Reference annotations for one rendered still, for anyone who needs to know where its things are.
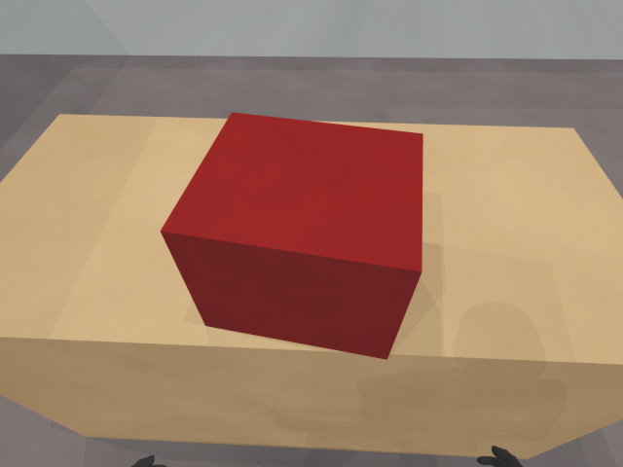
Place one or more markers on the pedestal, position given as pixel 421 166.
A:
pixel 513 337

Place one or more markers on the carton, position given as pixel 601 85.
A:
pixel 303 231

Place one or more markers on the robot right hand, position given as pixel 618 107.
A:
pixel 503 459

